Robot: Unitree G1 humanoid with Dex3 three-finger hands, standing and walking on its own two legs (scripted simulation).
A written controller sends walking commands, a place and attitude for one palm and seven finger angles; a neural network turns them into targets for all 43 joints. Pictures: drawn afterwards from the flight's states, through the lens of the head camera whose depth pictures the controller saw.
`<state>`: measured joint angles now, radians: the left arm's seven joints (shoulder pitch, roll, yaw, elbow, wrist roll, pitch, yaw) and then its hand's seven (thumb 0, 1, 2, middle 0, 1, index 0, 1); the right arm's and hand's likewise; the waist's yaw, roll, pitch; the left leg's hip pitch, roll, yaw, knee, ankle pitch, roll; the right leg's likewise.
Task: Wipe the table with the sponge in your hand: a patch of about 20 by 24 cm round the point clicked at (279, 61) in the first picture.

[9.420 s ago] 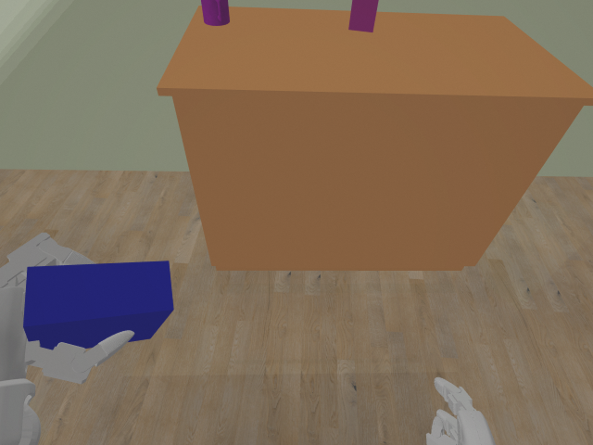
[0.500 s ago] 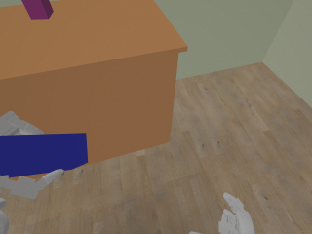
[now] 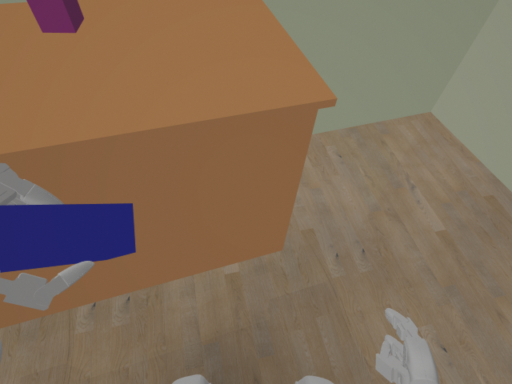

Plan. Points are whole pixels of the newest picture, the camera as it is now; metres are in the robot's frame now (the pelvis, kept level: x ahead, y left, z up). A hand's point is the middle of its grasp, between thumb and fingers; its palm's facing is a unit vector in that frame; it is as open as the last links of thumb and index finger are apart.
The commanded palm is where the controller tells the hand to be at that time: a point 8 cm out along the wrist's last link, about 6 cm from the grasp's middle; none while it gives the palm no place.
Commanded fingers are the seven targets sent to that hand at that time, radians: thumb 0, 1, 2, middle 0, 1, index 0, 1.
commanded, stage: take the last steps up to it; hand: left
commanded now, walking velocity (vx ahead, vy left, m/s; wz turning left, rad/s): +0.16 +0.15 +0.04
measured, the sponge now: (80, 237) +0.24 +0.21 +0.16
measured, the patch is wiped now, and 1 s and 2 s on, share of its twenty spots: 0.00 0.00 0.00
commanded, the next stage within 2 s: come to a stop and stand still in 0.20 s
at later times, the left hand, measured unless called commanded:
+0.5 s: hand (21, 207) +0.27 +0.28 +0.17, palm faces +0.37 -0.82 -0.44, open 9.6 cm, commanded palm +0.21 +0.33 +0.19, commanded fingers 0.00 0.10 1.30 -1.20 -1.60 -1.20 -1.60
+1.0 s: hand (21, 248) +0.22 +0.26 +0.17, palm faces +0.37 -0.83 -0.41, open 9.6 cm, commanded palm +0.17 +0.31 +0.19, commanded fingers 0.00 0.10 1.30 -1.20 -1.60 -1.20 -1.60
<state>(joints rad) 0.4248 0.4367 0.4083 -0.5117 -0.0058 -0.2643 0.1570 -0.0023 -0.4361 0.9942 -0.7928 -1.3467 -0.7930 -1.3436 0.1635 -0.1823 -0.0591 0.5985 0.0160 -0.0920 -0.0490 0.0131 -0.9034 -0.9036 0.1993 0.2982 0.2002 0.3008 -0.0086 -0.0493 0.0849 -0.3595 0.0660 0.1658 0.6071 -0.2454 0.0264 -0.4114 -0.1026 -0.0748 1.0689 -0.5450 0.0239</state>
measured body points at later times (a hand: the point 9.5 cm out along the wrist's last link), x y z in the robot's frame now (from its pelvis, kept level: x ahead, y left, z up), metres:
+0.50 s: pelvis +0.06 +0.05 +0.00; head +0.09 +0.06 +0.45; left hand +0.24 +0.33 +0.20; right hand +0.23 -0.20 -0.08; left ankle +0.10 +0.18 -0.73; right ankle +0.04 -0.08 -0.72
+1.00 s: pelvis +0.01 +0.03 +0.01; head +0.02 +0.02 +0.46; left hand +0.20 +0.30 +0.20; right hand +0.16 -0.20 -0.09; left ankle +0.02 +0.15 -0.71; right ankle +0.04 -0.05 -0.72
